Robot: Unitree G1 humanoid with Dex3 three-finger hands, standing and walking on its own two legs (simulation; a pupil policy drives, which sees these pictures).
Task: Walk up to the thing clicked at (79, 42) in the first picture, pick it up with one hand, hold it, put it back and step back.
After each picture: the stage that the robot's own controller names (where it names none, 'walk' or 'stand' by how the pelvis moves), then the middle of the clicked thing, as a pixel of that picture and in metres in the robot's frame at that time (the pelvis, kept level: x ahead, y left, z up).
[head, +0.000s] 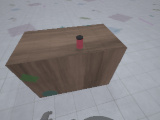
stand; (79, 42) +0.73 +0.16 +0.06
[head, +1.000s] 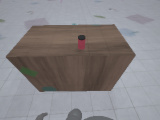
rise first; (81, 42) +0.67 +0.17 +0.08
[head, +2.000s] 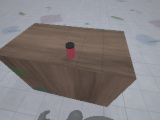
stand; (70, 50) +0.51 +0.22 +0.09
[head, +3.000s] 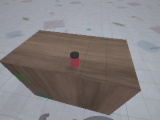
stand; (74, 59) +0.48 +0.17 +0.06
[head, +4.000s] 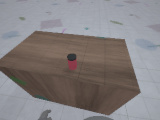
stand; (72, 61) +0.45 +0.18 +0.06
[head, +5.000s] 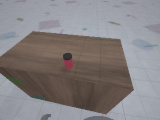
stand; (68, 61) +0.46 +0.22 +0.06
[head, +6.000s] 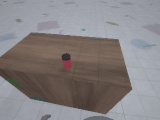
stand; (67, 61) +0.45 +0.23 +0.06
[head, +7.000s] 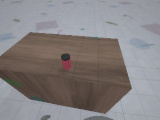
rise first; (66, 61) +0.45 +0.23 +0.06
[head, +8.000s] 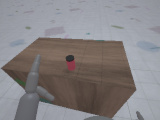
rise first; (70, 62) +0.45 +0.23 +0.06
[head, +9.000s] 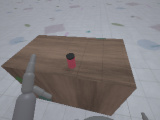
go down; (71, 61) +0.47 +0.23 +0.06
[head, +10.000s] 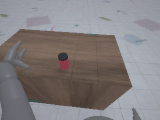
go down; (63, 61) +0.44 +0.22 +0.06
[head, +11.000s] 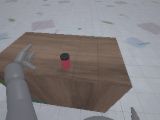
close in; (65, 61) +0.45 +0.22 +0.06
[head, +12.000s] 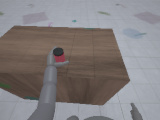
close; (59, 57) +0.45 +0.23 +0.09
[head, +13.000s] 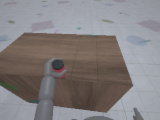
lift; (59, 69) +0.34 +0.23 +0.11
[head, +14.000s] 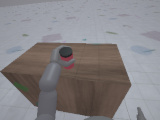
lift; (67, 58) +0.32 +0.17 +0.25
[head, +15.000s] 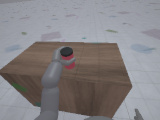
hold; (68, 58) +0.34 +0.17 +0.23
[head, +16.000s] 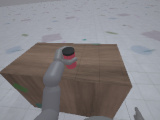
hold; (69, 58) +0.34 +0.16 +0.24
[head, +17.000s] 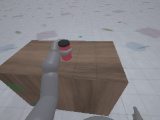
crouch; (65, 50) +0.41 +0.19 +0.24
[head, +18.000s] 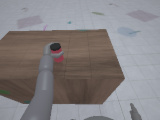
lower; (57, 52) +0.47 +0.23 +0.12
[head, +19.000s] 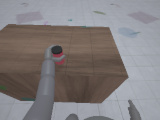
lower; (58, 55) +0.46 +0.23 +0.10
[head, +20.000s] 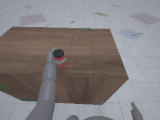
lower; (60, 58) +0.44 +0.22 +0.09
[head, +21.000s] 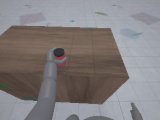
lower; (60, 57) +0.44 +0.22 +0.09
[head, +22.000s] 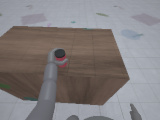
loosen; (61, 58) +0.44 +0.22 +0.09
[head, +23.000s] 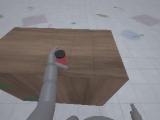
withdraw; (61, 59) +0.43 +0.22 +0.09
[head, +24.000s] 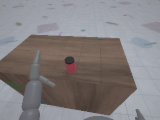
sink last; (70, 65) +0.42 +0.20 +0.07
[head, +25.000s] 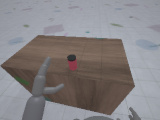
stand; (72, 62) +0.45 +0.21 +0.06
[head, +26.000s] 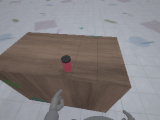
stand; (67, 63) +0.42 +0.22 +0.06
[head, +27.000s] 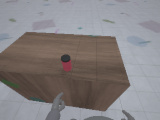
stand; (66, 63) +0.43 +0.22 +0.06
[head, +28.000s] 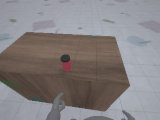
stand; (66, 63) +0.43 +0.22 +0.06
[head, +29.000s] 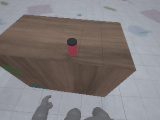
walk; (72, 47) +0.51 +0.17 +0.09
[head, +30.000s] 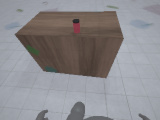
walk; (76, 26) +0.84 +0.24 +0.09
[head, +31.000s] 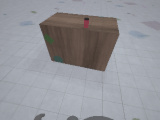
stand; (86, 22) +1.19 +0.15 +0.08
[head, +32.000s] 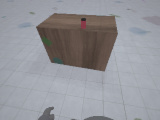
stand; (83, 23) +1.16 +0.18 +0.06
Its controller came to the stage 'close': yes
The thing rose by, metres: 0.21
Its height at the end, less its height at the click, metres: +0.00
